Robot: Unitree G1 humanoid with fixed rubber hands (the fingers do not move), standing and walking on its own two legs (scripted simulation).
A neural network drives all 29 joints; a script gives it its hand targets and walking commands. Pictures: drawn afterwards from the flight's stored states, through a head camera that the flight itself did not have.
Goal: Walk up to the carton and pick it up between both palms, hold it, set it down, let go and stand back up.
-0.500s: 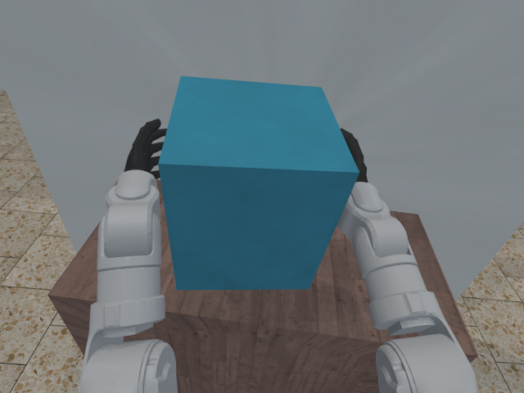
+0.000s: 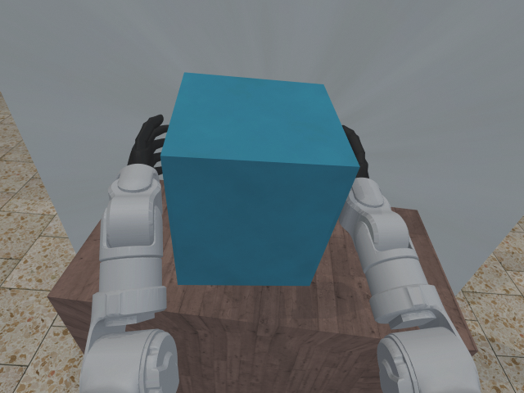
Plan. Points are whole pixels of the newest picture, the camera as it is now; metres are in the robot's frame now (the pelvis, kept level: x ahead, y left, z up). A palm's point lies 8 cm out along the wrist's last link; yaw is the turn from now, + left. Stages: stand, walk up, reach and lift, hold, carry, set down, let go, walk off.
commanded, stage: hold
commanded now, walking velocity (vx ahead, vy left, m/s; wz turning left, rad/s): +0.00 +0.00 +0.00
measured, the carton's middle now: (250, 185) +0.37 +0.00 +0.17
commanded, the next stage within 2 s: none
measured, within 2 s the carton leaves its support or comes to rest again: neither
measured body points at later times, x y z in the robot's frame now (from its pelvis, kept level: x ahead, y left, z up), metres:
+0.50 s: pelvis +0.00 +0.00 +0.00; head -0.06 +0.03 +0.45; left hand +0.38 +0.15 +0.21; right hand +0.37 -0.15 +0.20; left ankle +0.02 +0.11 -0.75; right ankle +0.02 -0.11 -0.75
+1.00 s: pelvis +0.00 +0.00 +0.00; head -0.06 +0.03 +0.44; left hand +0.37 +0.16 +0.20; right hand +0.37 -0.15 +0.20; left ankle +0.02 +0.11 -0.75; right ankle +0.02 -0.11 -0.75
